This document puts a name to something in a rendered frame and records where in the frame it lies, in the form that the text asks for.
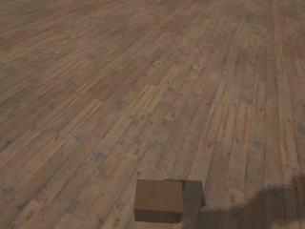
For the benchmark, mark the carton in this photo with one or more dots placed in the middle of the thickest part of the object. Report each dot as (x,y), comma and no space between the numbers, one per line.
(159,201)

